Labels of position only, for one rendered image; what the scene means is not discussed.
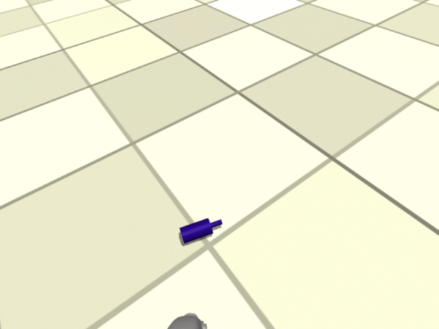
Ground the bottle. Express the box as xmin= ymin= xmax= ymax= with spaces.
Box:
xmin=180 ymin=218 xmax=222 ymax=243

